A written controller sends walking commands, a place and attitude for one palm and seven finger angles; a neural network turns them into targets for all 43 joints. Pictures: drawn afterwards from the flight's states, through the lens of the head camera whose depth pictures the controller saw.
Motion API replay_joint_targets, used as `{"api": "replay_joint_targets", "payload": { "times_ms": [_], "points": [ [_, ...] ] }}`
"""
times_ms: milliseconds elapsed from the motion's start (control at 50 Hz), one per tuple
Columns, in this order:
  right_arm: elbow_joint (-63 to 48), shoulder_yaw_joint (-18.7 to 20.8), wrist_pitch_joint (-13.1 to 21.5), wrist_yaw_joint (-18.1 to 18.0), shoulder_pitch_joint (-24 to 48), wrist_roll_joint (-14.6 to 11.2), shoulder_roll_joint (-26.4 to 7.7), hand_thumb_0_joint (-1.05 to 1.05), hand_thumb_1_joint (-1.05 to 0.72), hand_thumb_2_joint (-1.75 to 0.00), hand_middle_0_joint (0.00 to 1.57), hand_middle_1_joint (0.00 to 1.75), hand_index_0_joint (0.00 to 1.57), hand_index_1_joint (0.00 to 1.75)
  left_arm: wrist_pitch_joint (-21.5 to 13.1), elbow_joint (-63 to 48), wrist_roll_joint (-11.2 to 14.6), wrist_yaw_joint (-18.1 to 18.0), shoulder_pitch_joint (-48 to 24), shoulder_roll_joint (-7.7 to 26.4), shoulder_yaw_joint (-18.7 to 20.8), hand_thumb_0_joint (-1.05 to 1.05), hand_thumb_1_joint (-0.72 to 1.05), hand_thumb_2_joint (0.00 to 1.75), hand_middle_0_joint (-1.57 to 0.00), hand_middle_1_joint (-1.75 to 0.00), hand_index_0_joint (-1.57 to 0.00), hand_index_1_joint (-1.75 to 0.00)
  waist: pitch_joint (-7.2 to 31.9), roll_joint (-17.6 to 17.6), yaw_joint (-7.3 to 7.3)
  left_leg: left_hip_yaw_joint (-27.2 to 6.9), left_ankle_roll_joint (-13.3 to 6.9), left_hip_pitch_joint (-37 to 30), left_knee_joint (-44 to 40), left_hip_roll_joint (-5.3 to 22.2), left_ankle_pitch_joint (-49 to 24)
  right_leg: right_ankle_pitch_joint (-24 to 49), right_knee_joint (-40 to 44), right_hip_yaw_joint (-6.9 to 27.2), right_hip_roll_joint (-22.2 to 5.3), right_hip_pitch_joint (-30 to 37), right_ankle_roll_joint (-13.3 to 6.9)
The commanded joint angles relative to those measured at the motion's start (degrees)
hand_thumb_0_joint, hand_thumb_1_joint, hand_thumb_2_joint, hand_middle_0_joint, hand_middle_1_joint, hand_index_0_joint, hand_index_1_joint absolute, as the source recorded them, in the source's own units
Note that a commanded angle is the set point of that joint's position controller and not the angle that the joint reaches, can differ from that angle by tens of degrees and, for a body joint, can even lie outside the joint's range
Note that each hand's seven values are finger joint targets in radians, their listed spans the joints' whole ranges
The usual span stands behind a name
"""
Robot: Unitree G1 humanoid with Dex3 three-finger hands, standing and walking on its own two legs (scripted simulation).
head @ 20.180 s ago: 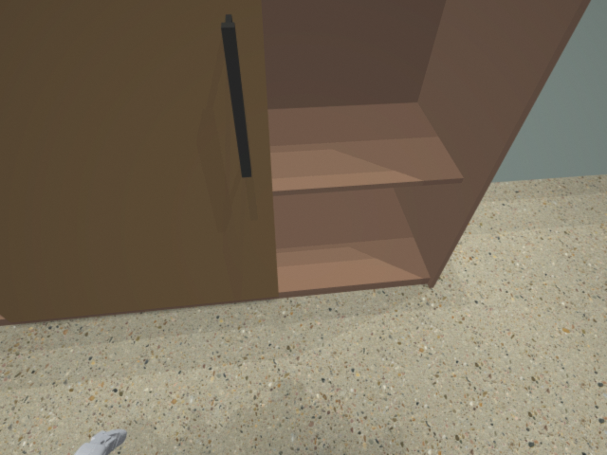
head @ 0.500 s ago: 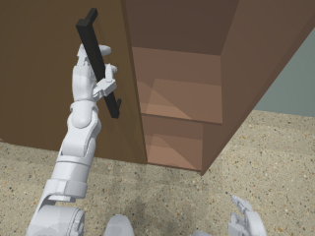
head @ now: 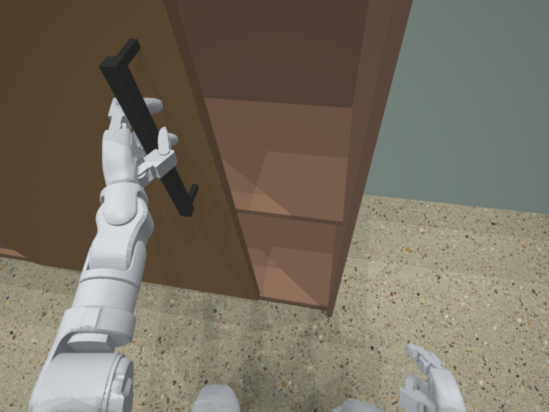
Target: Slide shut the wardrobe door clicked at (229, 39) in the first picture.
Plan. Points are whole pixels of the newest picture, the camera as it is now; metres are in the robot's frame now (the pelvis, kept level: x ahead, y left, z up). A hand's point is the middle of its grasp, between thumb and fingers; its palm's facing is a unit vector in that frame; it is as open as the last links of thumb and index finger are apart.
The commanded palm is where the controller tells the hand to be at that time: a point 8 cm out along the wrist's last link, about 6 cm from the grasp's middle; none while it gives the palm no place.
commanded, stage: step sideways, sliding the door along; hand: left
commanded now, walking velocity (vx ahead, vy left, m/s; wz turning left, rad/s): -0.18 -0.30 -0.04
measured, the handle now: (164, 145) +0.45 +0.24 +0.10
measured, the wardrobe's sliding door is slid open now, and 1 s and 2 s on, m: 0.24 0.00 0.00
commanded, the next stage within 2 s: stop walking and hold the door there in 1.76 s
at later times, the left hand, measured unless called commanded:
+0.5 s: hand (258, 161) +0.40 +0.07 +0.14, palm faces +0.35 -0.93 -0.09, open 6.3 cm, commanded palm +0.36 +0.04 +0.13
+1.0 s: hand (335, 179) +0.38 -0.03 +0.14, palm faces -0.03 -0.99 -0.12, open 6.3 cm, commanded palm +0.36 -0.03 +0.13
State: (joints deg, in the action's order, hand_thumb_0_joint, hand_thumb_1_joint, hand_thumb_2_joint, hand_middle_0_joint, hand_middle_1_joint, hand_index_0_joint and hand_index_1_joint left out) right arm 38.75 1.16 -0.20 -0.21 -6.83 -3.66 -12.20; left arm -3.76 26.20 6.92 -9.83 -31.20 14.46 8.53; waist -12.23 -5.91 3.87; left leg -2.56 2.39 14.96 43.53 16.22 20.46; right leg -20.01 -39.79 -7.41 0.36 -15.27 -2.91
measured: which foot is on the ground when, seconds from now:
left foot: up 0.00-0.08, down 0.10-0.32, up 0.34-0.46, down 0.48-1.00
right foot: down 0.00-1.00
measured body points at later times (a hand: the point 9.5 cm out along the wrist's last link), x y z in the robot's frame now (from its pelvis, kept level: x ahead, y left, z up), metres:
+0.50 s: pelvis +0.02 -0.11 +0.02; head +0.10 -0.14 +0.46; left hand +0.37 +0.12 +0.15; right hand +0.23 -0.34 -0.10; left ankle -0.01 +0.08 -0.71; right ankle +0.04 -0.15 -0.71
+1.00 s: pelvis +0.00 -0.09 +0.02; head +0.05 -0.13 +0.46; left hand +0.37 +0.03 +0.15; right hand +0.20 -0.30 -0.09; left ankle -0.02 +0.08 -0.72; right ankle +0.03 -0.15 -0.71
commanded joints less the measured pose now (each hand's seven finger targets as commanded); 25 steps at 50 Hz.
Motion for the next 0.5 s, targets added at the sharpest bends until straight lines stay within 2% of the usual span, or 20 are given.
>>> {"api": "replay_joint_targets", "payload": {
  "times_ms": [0, 20, 40, 60, 80, 100, 120, 160, 200, 240, 260, 280, 300, 320, 340, 380, 420, 440, 460, 480],
  "points": [
    [-6.6, 2.1, 3.8, -1.8, 1.9, 1.5, -5.6, 0.00, -0.90, -0.90, 0.20, 0.30, 0.20, 0.30, -5.9, -21.1, -3.0, 5.2, -22.6, -2.8, -13.3, 0.00, 0.90, 0.90, -0.45, -1.40, -0.45, -1.40, 27.0, 15.3, -7.00, 4.0, -1.9, -1.3, 0.3, -9.8, 7.2, 55.1, 10.5, 15.5, -13.1, 12.1, -4.0],
    [-6.5, 1.7, 4.3, -2.2, 2.1, 1.7, -4.9, 0.00, -0.90, -0.90, 0.20, 0.30, 0.20, 0.30, -6.6, -23.9, -3.0, 5.1, -22.6, -4.4, -14.5, 0.00, 0.90, 0.90, -0.45, -1.40, -0.45, -1.40, 28.1, 13.2, -7.23, 5.0, -2.0, -3.0, -10.3, -8.6, -1.4, 56.8, 5.9, 12.7, -11.8, 15.1, -2.6],
    [-6.7, 2.0, 4.6, -2.7, 2.1, 1.7, -5.2, 0.00, -0.90, -0.90, 0.20, 0.30, 0.20, 0.30, -7.2, -26.1, -2.7, 4.9, -22.2, -4.1, -14.5, 0.00, 0.90, 0.90, -0.45, -1.40, -0.45, -1.40, 29.3, 11.0, -7.41, 5.5, -2.5, -8.9, -19.1, -5.8, -20.8, 55.7, 0.2, 9.5, -9.9, 14.5, -0.1],
    [-7.9, 3.2, 4.7, -2.8, 2.1, 1.7, -6.9, 0.00, -0.90, -0.90, 0.20, 0.30, 0.20, 0.30, -7.8, -28.6, -2.2, 5.1, -20.4, -4.2, -14.5, 0.00, 0.90, 0.90, -0.45, -1.40, -0.45, -1.40, 30.9, 3.9, -6.76, -1.4, -5.8, -19.5, -19.3, 2.3, -49.6, 43.8, -3.8, 7.0, -6.5, 5.9, 3.7],
    [-9.2, 3.7, 4.6, -1.7, 1.9, 2.2, -7.5, 0.00, -0.90, -0.90, 0.20, 0.30, 0.20, 0.30, -8.2, -30.4, -2.2, 6.0, -19.2, -5.9, -15.7, 0.00, 0.90, 0.90, -0.45, -1.40, -0.45, -1.40, 31.4, -0.9, -6.40, -8.3, -10.1, -27.8, -16.3, 10.4, -67.5, 15.7, -7.0, 6.8, -4.7, -4.7, 4.7],
    [-9.8, 3.2, 4.1, -0.1, 2.7, 1.8, -7.6, 0.00, -0.90, -0.90, 0.20, 0.30, 0.20, 0.30, -8.1, -27.3, -3.0, 6.6, -16.8, -7.0, -16.1, 0.00, 0.90, 0.90, -0.45, -1.40, -0.45, -1.40, 30.8, -2.7, -4.99, -8.1, -12.3, -28.2, -18.9, 13.8, -67.5, -2.8, -10.8, 8.8, -3.5, -7.7, 3.9],
    [-10.5, 3.8, 4.0, 0.3, 2.8, 2.3, -7.6, 0.00, -0.90, -0.90, 0.20, 0.30, 0.20, 0.30, -7.8, -25.6, -3.8, 7.0, -15.1, -10.0, -17.8, 0.00, 0.90, 0.90, -0.45, -1.40, -0.45, -1.40, 27.4, -4.9, -4.74, -4.2, -12.3, -24.2, -18.7, 13.5, -60.5, -5.3, -9.7, 8.8, -3.0, -7.9, 3.6],
    [-11.0, 3.6, 4.2, 0.3, 2.3, 2.2, -6.7, 0.00, -0.90, -0.90, 0.20, 0.30, 0.20, 0.30, -8.2, -29.3, -4.3, 6.6, -17.6, -9.0, -18.4, 0.00, 0.90, 0.90, -0.45, -1.40, -0.45, -1.40, 25.0, -11.7, -5.20, 3.3, -9.3, -21.6, -15.8, 10.5, -55.1, 0.0, -1.2, 6.9, -3.6, -3.9, 2.9],
    [-11.3, 3.4, 4.3, 0.6, 1.3, 1.2, -7.4, 0.00, -0.90, -0.90, 0.20, 0.30, 0.20, 0.30, -8.3, -31.4, -4.4, 6.2, -18.1, -7.5, -18.4, 0.00, 0.90, 0.90, -0.45, -1.40, -0.45, -1.40, 26.6, -11.9, -5.86, 6.7, -7.1, -22.4, -10.7, 7.2, -53.7, 10.6, 6.4, 4.8, -2.5, 0.7, 2.6],
    [-12.1, 3.3, 4.1, 0.5, 1.5, 0.3, -6.5, 0.00, -0.90, -0.90, 0.20, 0.30, 0.20, 0.30, -8.1, -30.8, -4.8, 6.2, -16.5, -6.3, -17.2, 0.00, 0.90, 0.90, -0.45, -1.40, -0.45, -1.40, 29.6, -4.2, -6.11, 7.8, -8.4, -18.7, -4.7, 3.1, -46.7, 27.5, 11.1, 5.2, -3.0, 8.6, 2.5],
    [-11.7, 3.6, 4.0, 0.2, 1.2, -0.1, -6.2, 0.00, -0.90, -0.90, 0.20, 0.30, 0.20, 0.30, -7.7, -30.3, -4.8, 5.9, -15.6, -4.5, -15.8, 0.00, 0.90, 0.90, -0.45, -1.40, -0.45, -1.40, 30.7, 1.9, -6.53, 8.9, -7.5, -15.4, -1.3, -0.4, -39.3, 43.9, 12.2, 8.6, -5.8, 12.2, 1.2],
    [-11.1, 3.8, 4.2, -0.2, 1.0, -0.1, -6.1, 0.00, -0.90, -0.90, 0.20, 0.30, 0.20, 0.30, -7.0, -29.9, -4.5, 5.5, -14.1, -3.5, -15.1, 0.00, 0.90, 0.90, -0.45, -1.40, -0.45, -1.40, 32.4, 10.5, -6.53, 9.2, -2.8, -8.2, 3.6, -5.4, -18.7, 63.3, 10.7, 17.1, -11.0, 17.9, -2.6],
    [-10.9, 3.6, 4.6, -0.9, 2.3, 0.2, -6.5, 0.00, -0.90, -0.90, 0.20, 0.30, 0.20, 0.30, -6.2, -29.4, -4.4, 5.0, -12.0, -3.3, -15.7, 0.00, 0.90, 0.90, -0.45, -1.40, -0.45, -1.40, 30.6, 14.6, -6.12, 6.5, -0.9, -2.9, 6.4, -9.2, 1.7, 72.3, 11.0, 21.4, -14.5, 17.9, -4.2],
    [-10.8, 2.9, 5.0, -1.0, 2.2, 0.5, -5.2, 0.00, -0.90, -0.90, 0.20, 0.30, 0.20, 0.30, -6.1, -28.6, -4.5, 5.0, -10.2, -4.9, -16.0, 0.00, 0.90, 0.90, -0.45, -1.40, -0.45, -1.40, 29.3, 13.9, -5.35, 4.2, -1.8, 0.4, 7.1, -10.1, 9.0, 73.0, 11.2, 21.3, -15.5, 17.4, -3.2],
    [-10.9, 2.1, 5.5, -0.9, 2.3, 0.6, -4.0, 0.00, -0.90, -0.90, 0.20, 0.30, 0.20, 0.30, -6.4, -29.9, -4.2, 5.1, -9.9, -6.1, -17.1, 0.00, 0.90, 0.90, -0.45, -1.40, -0.45, -1.40, 28.2, 12.1, -4.82, 2.7, -2.6, 1.5, 4.8, -10.0, 9.8, 68.9, 11.5, 20.7, -15.5, 16.3, -2.1],
    [-10.0, 1.2, 6.9, -1.9, 3.2, 1.3, -3.1, 0.00, -0.90, -0.90, 0.20, 0.30, 0.20, 0.30, -7.2, -35.0, -4.0, 4.2, -10.8, -6.9, -17.5, 0.00, 0.90, 0.90, -0.45, -1.40, -0.45, -1.40, 30.2, 11.6, -5.24, 3.5, -2.8, 0.8, -4.4, -10.5, 4.5, 71.2, 8.6, 18.0, -14.6, 21.1, -2.3],
    [-10.0, 1.7, 7.4, -2.6, 2.9, 1.7, -3.8, 0.00, -0.90, -0.90, 0.20, 0.30, 0.20, 0.30, -7.6, -37.4, -4.2, 3.5, -9.3, -7.7, -18.7, 0.00, 0.90, 0.90, -0.45, -1.40, -0.45, -1.40, 33.6, 12.1, -5.12, 5.1, -3.1, -7.2, -15.9, -9.0, -13.8, 67.7, 3.8, 14.2, -11.8, 21.7, -0.3],
    [-10.7, 1.9, 7.5, -2.4, 3.2, 1.5, -4.0, 0.00, -0.90, -0.90, 0.20, 0.30, 0.20, 0.30, -7.9, -38.7, -4.0, 3.7, -8.9, -9.3, -20.9, 0.00, 0.90, 0.90, -0.45, -1.40, -0.45, -1.40, 35.4, 11.8, -5.26, 4.1, -4.3, -13.9, -16.8, -5.9, -31.6, 62.0, 2.7, 12.3, -10.6, 17.7, 2.0],
    [-11.4, 2.5, 7.6, -2.0, 3.9, 1.4, -4.9, 0.00, -0.90, -0.90, 0.20, 0.30, 0.20, 0.30, -7.9, -38.9, -3.8, 4.2, -8.2, -11.3, -22.9, 0.00, 0.90, 0.90, -0.45, -1.40, -0.45, -1.40, 36.6, 10.0, -4.65, 1.3, -6.3, -20.0, -14.1, -1.5, -46.5, 52.4, 3.5, 11.9, -8.7, 12.1, 4.1],
    [-11.7, 2.5, 7.5, -1.4, 3.9, 1.2, -5.5, 0.00, -0.90, -0.90, 0.20, 0.30, 0.20, 0.30, -7.8, -38.5, -4.0, 4.8, -8.2, -12.9, -24.4, 0.00, 0.90, 0.90, -0.45, -1.40, -0.45, -1.40, 37.2, 9.2, -4.15, 0.1, -7.6, -22.3, -12.9, 1.2, -50.5, 39.6, 5.3, 12.4, -7.6, 9.4, 4.6]
  ]
}}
